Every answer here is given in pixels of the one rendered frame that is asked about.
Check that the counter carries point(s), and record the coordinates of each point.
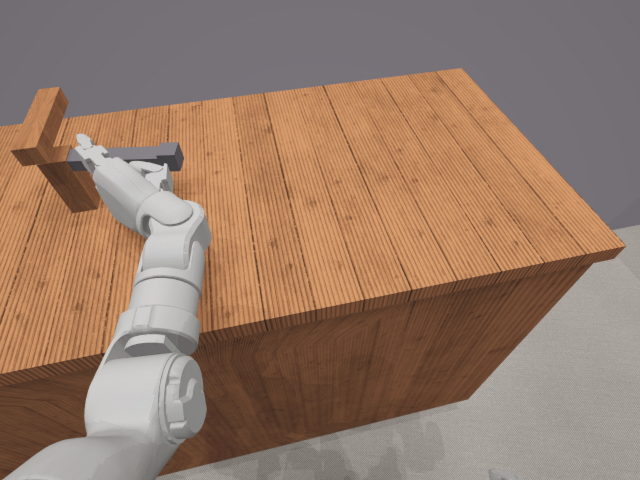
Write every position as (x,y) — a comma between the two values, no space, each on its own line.
(379,248)

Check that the left robot upper arm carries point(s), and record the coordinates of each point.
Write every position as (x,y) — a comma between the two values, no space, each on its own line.
(139,411)

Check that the robot left forearm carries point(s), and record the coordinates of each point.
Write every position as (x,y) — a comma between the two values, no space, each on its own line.
(162,314)

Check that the tap lever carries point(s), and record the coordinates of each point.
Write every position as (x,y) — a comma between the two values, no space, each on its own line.
(168,152)

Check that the robot left hand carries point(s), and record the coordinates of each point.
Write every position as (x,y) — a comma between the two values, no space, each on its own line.
(123,187)

